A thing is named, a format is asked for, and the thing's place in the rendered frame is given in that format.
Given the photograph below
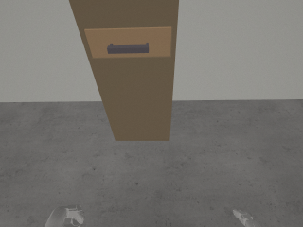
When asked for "right robot hand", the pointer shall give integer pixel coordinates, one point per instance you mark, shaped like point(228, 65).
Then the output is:
point(245, 218)

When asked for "left robot hand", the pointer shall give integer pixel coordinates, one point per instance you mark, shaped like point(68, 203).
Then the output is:
point(58, 216)

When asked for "drawer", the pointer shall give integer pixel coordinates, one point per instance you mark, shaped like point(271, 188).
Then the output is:
point(158, 38)

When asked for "cabinet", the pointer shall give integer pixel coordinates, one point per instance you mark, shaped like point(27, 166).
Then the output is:
point(136, 92)

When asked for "handle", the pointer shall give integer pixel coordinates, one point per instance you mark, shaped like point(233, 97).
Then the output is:
point(128, 49)

